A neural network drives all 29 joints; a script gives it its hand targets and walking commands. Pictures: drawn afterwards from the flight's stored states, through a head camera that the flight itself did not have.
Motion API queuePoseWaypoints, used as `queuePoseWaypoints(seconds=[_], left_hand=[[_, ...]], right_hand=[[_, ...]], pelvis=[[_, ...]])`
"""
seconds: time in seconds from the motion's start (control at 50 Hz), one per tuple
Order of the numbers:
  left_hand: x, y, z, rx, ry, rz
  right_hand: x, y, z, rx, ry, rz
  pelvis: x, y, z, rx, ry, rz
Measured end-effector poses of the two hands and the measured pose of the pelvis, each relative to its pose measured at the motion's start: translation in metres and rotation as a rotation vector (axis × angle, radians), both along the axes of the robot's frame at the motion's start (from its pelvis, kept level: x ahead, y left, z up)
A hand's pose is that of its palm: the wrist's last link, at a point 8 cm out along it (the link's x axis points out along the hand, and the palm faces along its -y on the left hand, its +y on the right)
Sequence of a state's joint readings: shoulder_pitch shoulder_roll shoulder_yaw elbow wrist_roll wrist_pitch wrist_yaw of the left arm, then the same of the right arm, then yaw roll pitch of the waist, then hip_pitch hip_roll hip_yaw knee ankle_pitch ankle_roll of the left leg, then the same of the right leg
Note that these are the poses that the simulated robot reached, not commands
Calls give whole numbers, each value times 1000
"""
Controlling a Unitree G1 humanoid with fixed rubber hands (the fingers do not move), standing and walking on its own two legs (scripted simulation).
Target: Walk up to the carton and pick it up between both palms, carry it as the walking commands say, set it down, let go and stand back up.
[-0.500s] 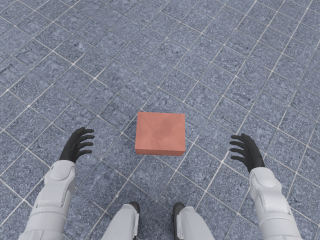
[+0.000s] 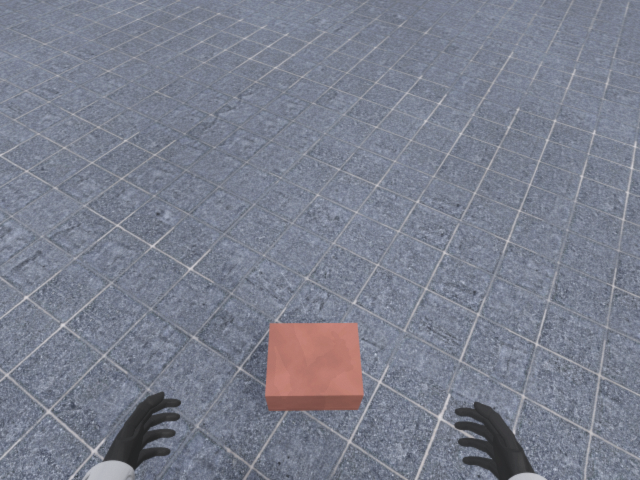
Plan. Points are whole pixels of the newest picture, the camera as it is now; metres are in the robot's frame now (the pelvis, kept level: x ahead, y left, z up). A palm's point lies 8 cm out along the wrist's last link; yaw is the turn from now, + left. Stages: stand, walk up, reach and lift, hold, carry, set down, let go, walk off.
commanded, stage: let go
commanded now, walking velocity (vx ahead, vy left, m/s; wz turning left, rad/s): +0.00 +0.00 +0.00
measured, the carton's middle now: (313, 366) +0.51 +0.00 -0.70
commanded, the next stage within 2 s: stand in 0.28 s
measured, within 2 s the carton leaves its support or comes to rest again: neither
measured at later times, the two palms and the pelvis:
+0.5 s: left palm (100, 437) +0.19 +0.27 -0.07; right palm (549, 439) +0.19 -0.29 -0.07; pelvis +0.05 -0.01 +0.00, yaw +1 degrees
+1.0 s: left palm out of the picture +0.14 +0.29 -0.08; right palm out of the picture +0.14 -0.30 -0.08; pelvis +0.01 +0.00 +0.00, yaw +0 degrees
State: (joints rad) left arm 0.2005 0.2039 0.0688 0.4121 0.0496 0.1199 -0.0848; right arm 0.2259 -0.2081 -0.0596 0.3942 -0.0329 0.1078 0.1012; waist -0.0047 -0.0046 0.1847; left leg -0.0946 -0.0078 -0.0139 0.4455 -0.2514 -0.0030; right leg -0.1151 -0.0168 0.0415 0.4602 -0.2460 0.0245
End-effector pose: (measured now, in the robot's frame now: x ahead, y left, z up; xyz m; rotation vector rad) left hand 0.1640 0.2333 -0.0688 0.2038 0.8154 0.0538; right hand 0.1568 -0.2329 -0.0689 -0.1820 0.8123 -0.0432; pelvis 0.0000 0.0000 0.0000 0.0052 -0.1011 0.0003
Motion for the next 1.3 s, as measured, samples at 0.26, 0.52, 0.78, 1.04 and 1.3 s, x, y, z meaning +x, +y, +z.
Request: queuePoseWaypoints(seconds=[0.26,0.52,0.78,1.04,1.3], left_hand=[[27,-9,1,-3,1,19],[24,42,-2,157,-1,78],[2,54,-4,170,9,60],[-31,60,-11,190,73,62],[-52,60,-18,191,117,70]], right_hand=[[46,-14,6,-21,-18,-10],[34,-60,2,-186,-2,-53],[8,-58,3,-208,-13,-43],[-25,-64,-10,-213,57,-40],[-46,-70,-18,-211,108,-48]], pelvis=[[37,-12,1,-6,31,19],[47,-11,-4,-19,95,14],[29,-5,-2,-12,87,4],[12,-5,-2,-8,80,5],[0,-9,-2,-9,68,10]])
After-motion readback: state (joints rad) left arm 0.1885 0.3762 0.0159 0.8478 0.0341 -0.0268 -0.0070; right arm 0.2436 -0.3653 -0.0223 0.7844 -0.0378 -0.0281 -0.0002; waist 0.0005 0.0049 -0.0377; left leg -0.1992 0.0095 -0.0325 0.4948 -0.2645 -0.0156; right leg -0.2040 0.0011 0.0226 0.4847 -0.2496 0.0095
